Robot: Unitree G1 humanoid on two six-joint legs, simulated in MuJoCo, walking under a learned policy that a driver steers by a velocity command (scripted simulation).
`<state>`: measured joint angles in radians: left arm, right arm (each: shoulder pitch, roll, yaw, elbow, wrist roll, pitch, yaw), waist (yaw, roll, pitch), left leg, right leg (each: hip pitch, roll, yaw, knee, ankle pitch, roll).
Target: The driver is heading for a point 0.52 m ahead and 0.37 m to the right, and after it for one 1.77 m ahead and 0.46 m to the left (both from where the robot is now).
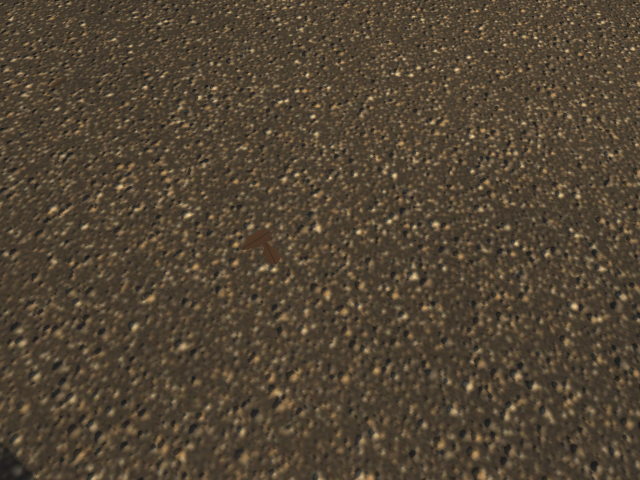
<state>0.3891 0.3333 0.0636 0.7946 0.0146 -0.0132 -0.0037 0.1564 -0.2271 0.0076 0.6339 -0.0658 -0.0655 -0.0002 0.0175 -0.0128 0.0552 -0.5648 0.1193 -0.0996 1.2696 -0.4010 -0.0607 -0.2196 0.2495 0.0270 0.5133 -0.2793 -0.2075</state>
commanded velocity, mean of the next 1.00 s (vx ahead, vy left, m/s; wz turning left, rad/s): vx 0.49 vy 0.00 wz -0.33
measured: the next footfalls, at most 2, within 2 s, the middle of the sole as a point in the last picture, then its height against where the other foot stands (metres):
left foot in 0.22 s outside the picture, level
right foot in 0.60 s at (381, 405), level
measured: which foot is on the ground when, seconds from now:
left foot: up 0.00-0.20, down 0.22-0.60, up 0.62-1.00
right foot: down 0.00-0.24, up 0.26-0.58, down 0.60-1.00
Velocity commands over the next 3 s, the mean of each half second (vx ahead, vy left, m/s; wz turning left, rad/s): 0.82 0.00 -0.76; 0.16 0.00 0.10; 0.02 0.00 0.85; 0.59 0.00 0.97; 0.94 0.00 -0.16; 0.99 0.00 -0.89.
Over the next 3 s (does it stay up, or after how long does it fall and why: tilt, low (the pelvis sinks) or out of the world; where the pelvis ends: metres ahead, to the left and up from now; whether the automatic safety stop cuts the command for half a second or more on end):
stays up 1.35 0.70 -0.01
